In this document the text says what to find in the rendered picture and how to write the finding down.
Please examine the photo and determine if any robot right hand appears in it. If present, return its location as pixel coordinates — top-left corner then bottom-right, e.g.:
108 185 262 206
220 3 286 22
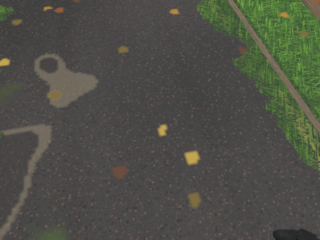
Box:
273 228 320 240

